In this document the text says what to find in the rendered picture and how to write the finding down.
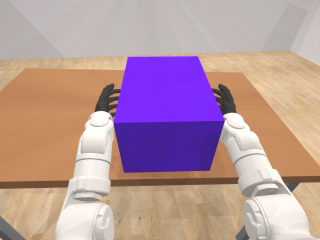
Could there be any left robot hand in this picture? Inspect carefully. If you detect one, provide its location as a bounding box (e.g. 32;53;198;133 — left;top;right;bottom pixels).
94;83;121;117

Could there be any robot left forearm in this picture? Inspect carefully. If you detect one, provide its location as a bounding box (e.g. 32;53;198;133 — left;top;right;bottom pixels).
55;111;114;240

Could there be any carton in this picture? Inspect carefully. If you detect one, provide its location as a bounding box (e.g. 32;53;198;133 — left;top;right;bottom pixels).
113;56;225;173

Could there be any right robot upper arm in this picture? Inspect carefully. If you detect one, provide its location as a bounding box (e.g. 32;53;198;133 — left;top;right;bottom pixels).
243;193;320;240

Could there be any right robot hand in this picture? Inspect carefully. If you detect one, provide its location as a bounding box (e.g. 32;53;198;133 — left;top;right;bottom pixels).
212;84;237;116

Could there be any table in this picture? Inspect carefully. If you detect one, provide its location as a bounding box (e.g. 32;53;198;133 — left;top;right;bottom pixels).
0;68;320;240

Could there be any left robot upper arm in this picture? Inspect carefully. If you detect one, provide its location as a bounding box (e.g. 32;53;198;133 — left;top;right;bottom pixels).
56;202;115;240

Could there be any robot right forearm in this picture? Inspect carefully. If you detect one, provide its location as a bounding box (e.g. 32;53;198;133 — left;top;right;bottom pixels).
219;113;310;233

